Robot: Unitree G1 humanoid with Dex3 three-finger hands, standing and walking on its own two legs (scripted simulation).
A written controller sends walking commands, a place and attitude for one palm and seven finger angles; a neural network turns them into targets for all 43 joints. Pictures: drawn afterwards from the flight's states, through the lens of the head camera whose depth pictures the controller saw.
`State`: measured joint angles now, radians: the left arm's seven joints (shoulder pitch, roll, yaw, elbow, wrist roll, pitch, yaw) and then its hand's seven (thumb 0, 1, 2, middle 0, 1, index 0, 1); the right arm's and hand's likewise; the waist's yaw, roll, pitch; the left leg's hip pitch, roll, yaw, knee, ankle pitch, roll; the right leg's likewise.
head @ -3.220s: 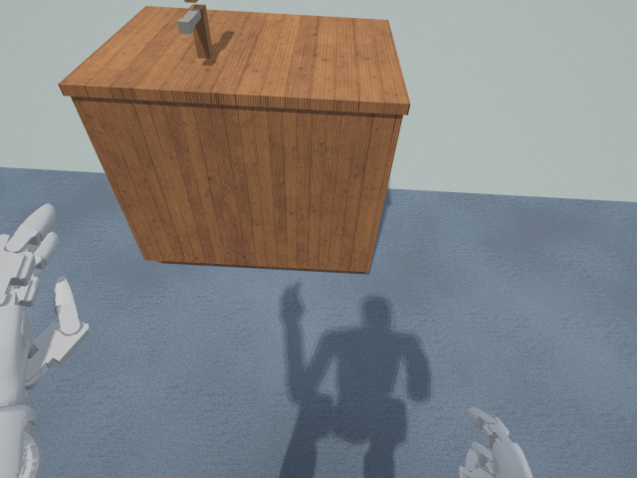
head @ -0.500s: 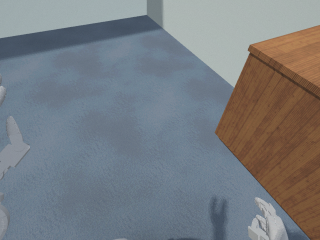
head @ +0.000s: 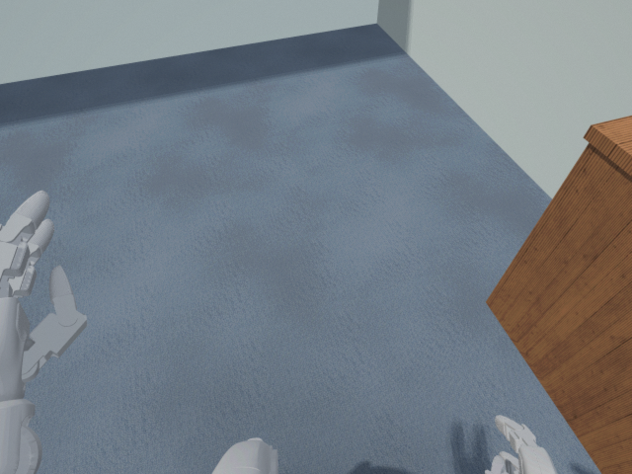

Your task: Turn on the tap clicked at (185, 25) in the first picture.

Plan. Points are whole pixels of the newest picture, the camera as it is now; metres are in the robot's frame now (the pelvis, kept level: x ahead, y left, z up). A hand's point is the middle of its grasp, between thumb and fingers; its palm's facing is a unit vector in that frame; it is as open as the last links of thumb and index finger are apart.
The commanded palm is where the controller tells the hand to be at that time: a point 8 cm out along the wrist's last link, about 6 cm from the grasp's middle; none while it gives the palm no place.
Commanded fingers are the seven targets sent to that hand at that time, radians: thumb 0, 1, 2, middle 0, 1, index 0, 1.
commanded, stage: walk to a spot facing it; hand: left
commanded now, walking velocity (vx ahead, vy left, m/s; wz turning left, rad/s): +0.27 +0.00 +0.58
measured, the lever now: out of the picture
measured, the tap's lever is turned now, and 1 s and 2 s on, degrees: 0 0 0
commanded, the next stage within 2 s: turn to face it in 0.22 s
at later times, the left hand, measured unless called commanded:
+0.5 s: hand (67, 246) +0.28 +0.26 +0.19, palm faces +0.57 -0.67 -0.48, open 7.5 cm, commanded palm +0.25 +0.28 +0.18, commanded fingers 0.00 0.90 0.90 -0.20 -0.30 -0.20 -0.30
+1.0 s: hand (156, 181) +0.39 +0.21 +0.17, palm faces +0.34 -0.85 -0.40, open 7.5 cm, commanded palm +0.34 +0.24 +0.18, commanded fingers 0.00 0.90 0.90 -0.20 -0.30 -0.20 -0.30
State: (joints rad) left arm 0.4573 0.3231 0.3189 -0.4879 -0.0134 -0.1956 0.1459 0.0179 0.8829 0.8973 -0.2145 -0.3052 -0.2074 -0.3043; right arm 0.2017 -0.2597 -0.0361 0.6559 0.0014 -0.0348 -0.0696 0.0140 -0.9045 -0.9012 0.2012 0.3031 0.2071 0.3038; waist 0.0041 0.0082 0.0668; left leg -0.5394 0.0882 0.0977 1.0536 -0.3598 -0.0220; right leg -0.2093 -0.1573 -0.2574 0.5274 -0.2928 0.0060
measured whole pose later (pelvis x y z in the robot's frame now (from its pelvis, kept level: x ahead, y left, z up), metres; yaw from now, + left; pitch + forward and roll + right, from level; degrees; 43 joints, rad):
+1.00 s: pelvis +0.15 -0.02 +0.00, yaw -7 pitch +0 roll -1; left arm 0.45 0.38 0.38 -0.52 -0.02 -0.21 0.14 0.02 0.89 0.90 -0.21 -0.30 -0.21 -0.30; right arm 0.22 -0.21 -0.03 0.53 0.01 -0.02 -0.04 0.01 -0.91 -0.90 0.19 0.30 0.20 0.30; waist 0.03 -0.01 0.03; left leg -0.22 0.12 0.17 0.55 -0.33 -0.02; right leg -0.46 0.01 -0.06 0.90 -0.40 0.03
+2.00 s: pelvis +0.00 -0.05 -0.01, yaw -42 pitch +0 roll +1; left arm 0.51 0.40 0.39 -0.58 -0.05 -0.19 0.14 0.02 0.88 0.90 -0.22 -0.31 -0.21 -0.30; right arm 0.16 -0.21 0.00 0.57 0.02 0.04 -0.01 0.01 -0.90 -0.90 0.20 0.30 0.21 0.30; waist -0.01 0.04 0.15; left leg -0.48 0.09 0.05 1.10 -0.48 -0.10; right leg -0.37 0.03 -0.03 0.60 -0.22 -0.07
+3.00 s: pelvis -0.13 +0.01 -0.01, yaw -76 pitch +0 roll +1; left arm 0.47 0.39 0.37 -0.52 -0.03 -0.19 0.13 0.02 0.88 0.90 -0.21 -0.31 -0.21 -0.30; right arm 0.20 -0.22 -0.03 0.51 0.02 0.03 -0.03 0.01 -0.91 -0.90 0.20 0.30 0.20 0.30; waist 0.03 -0.02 0.06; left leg -0.22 0.10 0.13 0.55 -0.31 -0.05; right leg -0.53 0.05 -0.01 0.95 -0.39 0.03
